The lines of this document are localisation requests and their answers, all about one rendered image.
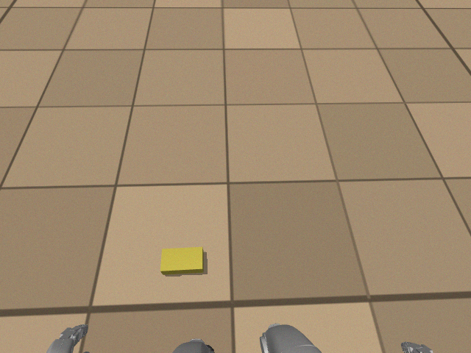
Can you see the carton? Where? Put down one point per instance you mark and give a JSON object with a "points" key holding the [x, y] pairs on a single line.
{"points": [[182, 261]]}

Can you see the left robot hand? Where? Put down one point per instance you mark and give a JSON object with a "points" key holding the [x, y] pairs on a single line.
{"points": [[68, 339]]}

